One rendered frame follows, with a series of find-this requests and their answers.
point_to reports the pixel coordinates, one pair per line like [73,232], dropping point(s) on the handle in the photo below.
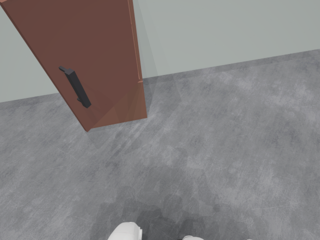
[77,86]

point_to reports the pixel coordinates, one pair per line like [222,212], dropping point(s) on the left robot thigh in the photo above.
[126,231]

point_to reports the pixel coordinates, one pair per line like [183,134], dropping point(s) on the cupboard door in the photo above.
[92,37]

